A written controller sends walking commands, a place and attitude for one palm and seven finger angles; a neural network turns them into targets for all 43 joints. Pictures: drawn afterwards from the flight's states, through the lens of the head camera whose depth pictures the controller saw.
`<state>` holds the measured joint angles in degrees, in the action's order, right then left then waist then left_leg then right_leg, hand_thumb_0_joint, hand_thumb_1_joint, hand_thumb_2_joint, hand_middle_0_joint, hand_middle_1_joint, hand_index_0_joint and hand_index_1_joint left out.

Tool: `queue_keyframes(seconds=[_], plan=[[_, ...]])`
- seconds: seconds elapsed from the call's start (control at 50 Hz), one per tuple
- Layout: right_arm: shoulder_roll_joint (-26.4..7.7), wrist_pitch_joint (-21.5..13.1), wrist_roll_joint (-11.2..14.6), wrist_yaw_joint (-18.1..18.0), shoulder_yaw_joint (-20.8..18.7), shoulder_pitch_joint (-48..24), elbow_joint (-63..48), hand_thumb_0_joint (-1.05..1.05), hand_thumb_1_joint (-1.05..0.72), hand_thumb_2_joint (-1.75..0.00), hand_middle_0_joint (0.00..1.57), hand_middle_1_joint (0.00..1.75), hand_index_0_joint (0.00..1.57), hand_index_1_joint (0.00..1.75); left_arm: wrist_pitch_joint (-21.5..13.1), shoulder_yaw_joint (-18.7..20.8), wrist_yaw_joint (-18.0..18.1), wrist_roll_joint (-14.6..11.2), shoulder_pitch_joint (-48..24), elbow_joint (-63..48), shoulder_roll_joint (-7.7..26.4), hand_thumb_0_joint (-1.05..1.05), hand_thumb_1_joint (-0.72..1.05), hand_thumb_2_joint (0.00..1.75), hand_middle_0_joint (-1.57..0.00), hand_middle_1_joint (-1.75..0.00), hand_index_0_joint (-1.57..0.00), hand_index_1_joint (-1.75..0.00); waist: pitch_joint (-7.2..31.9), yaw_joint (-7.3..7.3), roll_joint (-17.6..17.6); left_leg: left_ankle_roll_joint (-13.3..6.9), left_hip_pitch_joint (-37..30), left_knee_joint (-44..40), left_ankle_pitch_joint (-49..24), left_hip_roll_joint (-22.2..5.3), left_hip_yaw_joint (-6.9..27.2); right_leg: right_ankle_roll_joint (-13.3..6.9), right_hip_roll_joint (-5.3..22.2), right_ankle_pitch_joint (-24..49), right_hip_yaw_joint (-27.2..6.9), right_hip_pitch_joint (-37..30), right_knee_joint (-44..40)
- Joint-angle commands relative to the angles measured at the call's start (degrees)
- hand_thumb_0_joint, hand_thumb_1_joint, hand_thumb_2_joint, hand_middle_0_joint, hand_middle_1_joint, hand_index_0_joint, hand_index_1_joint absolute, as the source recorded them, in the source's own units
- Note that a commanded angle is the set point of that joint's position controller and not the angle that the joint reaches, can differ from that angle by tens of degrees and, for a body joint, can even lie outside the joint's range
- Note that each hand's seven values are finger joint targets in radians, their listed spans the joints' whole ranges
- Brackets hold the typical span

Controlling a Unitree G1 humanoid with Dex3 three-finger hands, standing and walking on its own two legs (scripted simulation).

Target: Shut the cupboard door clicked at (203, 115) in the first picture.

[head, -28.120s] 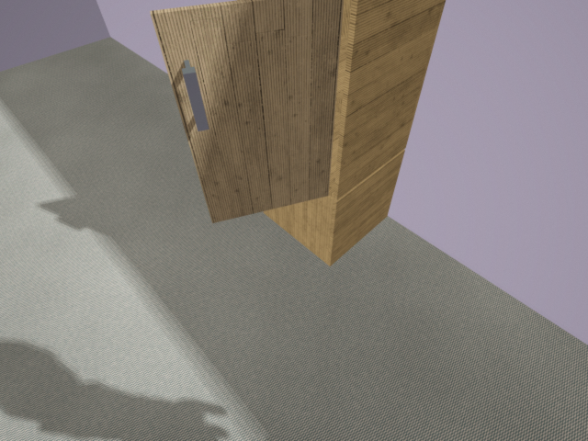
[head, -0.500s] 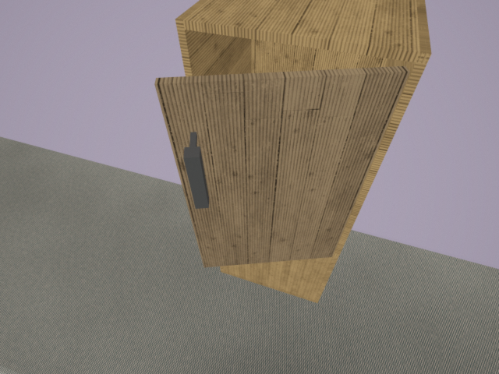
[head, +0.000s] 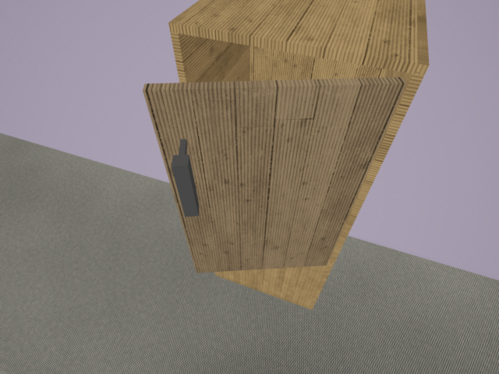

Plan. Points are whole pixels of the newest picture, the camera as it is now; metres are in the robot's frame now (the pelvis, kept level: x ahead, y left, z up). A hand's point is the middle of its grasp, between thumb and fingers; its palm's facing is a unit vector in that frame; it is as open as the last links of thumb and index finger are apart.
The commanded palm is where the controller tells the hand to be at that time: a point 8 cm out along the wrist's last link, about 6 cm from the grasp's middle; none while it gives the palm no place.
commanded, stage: shuffle to correct the standing spot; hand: left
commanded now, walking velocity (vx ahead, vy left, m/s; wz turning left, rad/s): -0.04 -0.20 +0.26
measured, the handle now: (187, 178) +0.41 +0.14 +0.09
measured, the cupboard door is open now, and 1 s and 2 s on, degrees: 24 24 24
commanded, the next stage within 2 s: come to a stop and stand still in 0.46 s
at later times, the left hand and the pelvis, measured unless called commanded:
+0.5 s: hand out of the picture -0.03 +0.10 -0.19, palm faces +0.13 -0.98 -0.17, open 7.4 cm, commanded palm none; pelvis -0.01 -0.06 -0.01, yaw +5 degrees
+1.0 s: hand out of the picture -0.07 +0.08 -0.18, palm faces +0.13 -0.97 -0.20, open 7.3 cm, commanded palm none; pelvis -0.03 -0.08 +0.00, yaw +5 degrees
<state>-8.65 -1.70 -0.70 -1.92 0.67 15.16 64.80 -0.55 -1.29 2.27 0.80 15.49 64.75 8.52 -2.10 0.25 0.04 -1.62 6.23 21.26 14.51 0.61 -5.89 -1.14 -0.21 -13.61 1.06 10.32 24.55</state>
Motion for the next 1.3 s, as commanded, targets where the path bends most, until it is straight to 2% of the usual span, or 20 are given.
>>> queue_keyframes(seconds=[0.0,0.26,0.38,0.42,0.54,0.64,0.68,0.72,0.86,0.88,0.92,0.94,0.96,1.0,1.02,1.04,1.08,1.12,1.16,1.28], plan=[[-4.7,-0.5,0.0,-0.6,-1.0,3.4,-0.8,0.0,-0.9,-0.9,0.2,0.3,0.2,0.3,-0.5,0.9,0.0,-0.4,4.2,-1.6,4.5,0.0,0.9,0.9,-0.2,-0.3,-0.2,-0.3,-1.0,-0.35,0.1,-0.6,1.4,-3.7,-13.7,-8.3,7.7,-0.6,5.4,11.2,-3.8,0.1,-2.7],[-6.0,1.1,-0.6,-1.7,-3.6,4.7,-1.9,0.0,-0.9,-0.9,0.2,0.3,0.2,0.3,1.5,2.9,-0.6,0.6,7.5,-5.4,3.8,0.0,0.9,0.9,-0.2,-0.3,-0.2,-0.3,-0.7,-0.4,-1.9,-2.6,5.9,0.2,-16.3,-11.4,11.3,-1.1,3.7,9.6,0.5,2.3,2.9],[-3.8,2.3,-0.6,-1.7,-4.0,5.3,-3.8,0.0,-0.9,-0.9,0.2,0.3,0.2,0.3,1.9,4.1,-0.6,0.9,8.6,-7.4,5.2,0.0,0.9,0.9,-0.2,-0.3,-0.2,-0.3,0.7,-0.41,5.3,-0.4,12.3,10.2,-2.1,-4.4,4.6,-2.7,8.3,10.5,-5.2,1.1,-3.1],[-2.4,3.0,-0.5,-2.0,-3.7,5.1,-4.1,0.0,-0.9,-0.9,0.2,0.3,0.2,0.3,2.2,4.5,-0.6,1.0,8.3,-8.1,5.9,0.0,0.9,0.9,-0.2,-0.3,-0.2,-0.3,0.7,0.01,9.4,0.2,13.2,20.8,9.3,-1.8,2.5,-5.9,11.8,10.3,-8.9,2.8,-8.0],[-1.9,3.3,-0.3,-1.9,-3.8,3.5,-5.0,0.0,-0.9,-0.9,0.2,0.3,0.2,0.3,2.5,5.1,-0.4,1.7,6.1,-10.1,5.9,0.0,0.9,0.9,-0.2,-0.3,-0.2,-0.3,1.1,0.16,2.4,0.4,16.5,31.5,16.5,-3.1,2.2,-14.2,13.1,16.8,-9.3,2.5,-7.4],[0.8,1.9,-0.1,-1.6,-2.1,9.7,-2.5,0.0,-0.9,-0.9,0.2,0.3,0.2,0.3,1.1,4.2,-0.2,0.4,6.1,-7.5,4.7,0.0,0.9,0.9,-0.2,-0.3,-0.2,-0.3,1.8,-1.67,-1.1,-0.7,3.6,3.9,2.0,-3.8,3.4,-3.0,10.0,4.8,-8.2,3.6,-7.0],[-1.6,1.0,-0.5,-1.7,-1.8,8.3,-2.1,0.0,-0.9,-0.9,0.2,0.3,0.2,0.3,0.4,3.2,-0.3,-0.2,6.9,-6.4,1.3,0.0,0.9,0.9,-0.2,-0.3,-0.2,-0.3,-2.3,0.32,-7.6,-4.1,5.6,-1.7,-1.0,-10.8,11.7,3.3,4.6,2.6,-4.6,5.1,-6.3],[-1.4,0.5,-0.2,-2.0,-1.3,5.0,-2.5,0.0,-0.9,-0.9,0.2,0.3,0.2,0.3,0.7,2.8,-0.2,-0.3,5.8,-4.5,1.7,0.0,0.9,0.9,-0.2,-0.3,-0.2,-0.3,-4.0,1.18,-11.4,-4.9,12.4,-4.1,-5.1,-12.5,13.8,3.0,4.4,6.9,-1.7,-2.3,-1.5],[-0.5,0.5,0.3,-1.6,-0.5,7.7,-1.1,0.0,-0.9,-0.9,0.2,0.3,0.2,0.3,-0.5,1.5,0.0,-0.4,6.8,-1.2,2.1,0.0,0.9,0.9,-0.2,-0.3,-0.2,-0.3,-4.1,0.57,2.6,-1.3,8.2,-3.9,-0.5,-6.6,7.2,2.3,7.4,5.7,-5.4,-4.8,-11.0],[-7.4,-0.2,0.6,-1.0,-2.5,8.0,-2.8,0.0,-0.9,-0.9,0.2,0.3,0.2,0.3,-1.3,2.7,2.7,-0.1,6.3,-1.2,5.4,0.0,0.9,0.9,-0.2,-0.3,-0.2,-0.3,-6.3,-2.5,1.6,1.5,5.1,3.7,4.0,-4.1,-2.5,12.0,7.4,44.0,-3.9,2.9,-7.2],[-5.9,0.3,-0.1,-1.7,-3.4,24.5,-2.6,0.0,-0.9,-0.9,0.2,0.3,0.2,0.3,-0.6,4.6,2.5,-1.4,-1.0,-6.9,8.1,0.0,0.9,0.9,-0.2,-0.3,-0.2,-0.3,3.9,-9.82,4.2,-2.5,-2.2,1.4,9.9,-3.6,0.7,16.1,3.3,37.8,0.9,3.6,2.7],[-7.3,-0.6,-0.4,-2.3,-3.8,24.8,-4.3,0.0,-0.9,-0.9,0.2,0.3,0.2,0.3,0.5,4.1,2.1,-1.6,0.0,-7.7,4.2,0.0,0.9,0.9,-0.2,-0.3,-0.2,-0.3,6.2,-8.66,-12.4,-8.1,3.3,-5.9,8.2,-14.1,14.0,9.8,0.1,18.5,0.4,3.3,20.0],[-4.5,-0.2,0.2,-2.3,-2.8,8.7,-9.2,0.0,-0.9,-0.9,0.2,0.3,0.2,0.3,2.3,3.1,2.0,-0.7,5.8,-7.1,2.4,0.0,0.9,0.9,-0.2,-0.3,-0.2,-0.3,2.0,0.13,-21.7,-10.6,17.2,-5.0,5.1,-22.8,22.2,-0.5,3.5,-10.0,-5.7,3.7,31.4],[-5.6,1.1,-1.0,-0.3,-2.5,-3.3,-13.4,0.0,-0.9,-0.9,0.2,0.3,0.2,0.3,1.6,2.9,0.2,0.9,10.4,-6.9,1.7,0.0,0.9,0.9,-0.2,-0.3,-0.2,-0.3,-5.0,5.55,-1.4,-6.1,28.2,-1.4,13.9,-13.3,12.0,-1.5,2.7,-8.6,-2.3,-0.6,15.9],[-5.2,1.0,-0.8,0.2,-2.2,-0.7,-12.5,0.0,-0.9,-0.9,0.2,0.3,0.2,0.3,-0.3,2.6,-0.2,1.1,10.9,-6.3,1.9,0.0,0.9,0.9,-0.2,-0.3,-0.2,-0.3,-5.3,4.27,9.4,-2.6,24.4,6.1,11.0,-7.2,7.1,-1.2,3.2,-6.4,-5.5,0.4,1.7],[-2.4,0.9,0.0,0.2,-1.7,5.1,-11.6,0.0,-0.9,-0.9,0.2,0.3,0.2,0.3,-1.5,2.4,0.1,0.8,8.8,-6.4,4.0,0.0,0.9,0.9,-0.2,-0.3,-0.2,-0.3,-4.2,0.12,17.2,-0.2,20.1,12.8,9.9,-2.4,4.3,-4.8,11.3,-8.0,-18.8,4.3,-5.9],[-0.4,1.2,-0.5,0.8,-1.4,11.6,-7.7,0.0,-0.9,-0.9,0.2,0.3,0.2,0.3,-1.1,2.6,-0.2,0.5,2.1,-8.1,7.0,0.0,0.9,0.9,-0.2,-0.3,-0.2,-0.3,-0.4,-3.92,3.7,0.1,2.8,10.7,6.9,-0.9,4.3,-6.5,11.7,-21.1,-15.8,17.7,-7.8],[-1.9,1.1,-0.7,0.8,-1.3,12.3,-5.9,0.0,-0.9,-0.9,0.2,0.3,0.2,0.3,-1.1,2.3,0.0,-0.1,0.5,-7.8,5.5,0.0,0.9,0.9,-0.2,-0.3,-0.2,-0.3,-3.7,-3.62,6.9,-0.6,4.5,7.7,2.8,-3.1,6.1,-4.2,7.0,-17.2,-11.7,17.1,-4.9],[-2.2,0.3,-0.6,0.7,-1.0,10.6,-5.6,0.0,-0.9,-0.9,0.2,0.3,0.2,0.3,-1.0,1.9,-0.1,-0.2,1.1,-7.1,4.8,0.0,0.9,0.9,-0.2,-0.3,-0.2,-0.3,-5.9,-2.01,0.4,-1.2,8.1,1.4,1.6,-5.3,8.2,-2.9,4.7,-9.2,-8.4,12.6,-2.1],[-4.1,-0.9,-0.2,0.2,-0.6,8.0,-4.4,0.0,-0.9,-0.9,0.2,0.3,0.2,0.3,-1.4,1.8,0.0,-0.5,3.2,-5.2,5.0,0.0,0.9,0.9,-0.2,-0.3,-0.2,-0.3,-1.3,-0.42,-0.7,-1.1,6.8,-1.2,-5.5,-6.4,7.5,-2.2,4.9,7.2,-7.1,1.9,0.2]])
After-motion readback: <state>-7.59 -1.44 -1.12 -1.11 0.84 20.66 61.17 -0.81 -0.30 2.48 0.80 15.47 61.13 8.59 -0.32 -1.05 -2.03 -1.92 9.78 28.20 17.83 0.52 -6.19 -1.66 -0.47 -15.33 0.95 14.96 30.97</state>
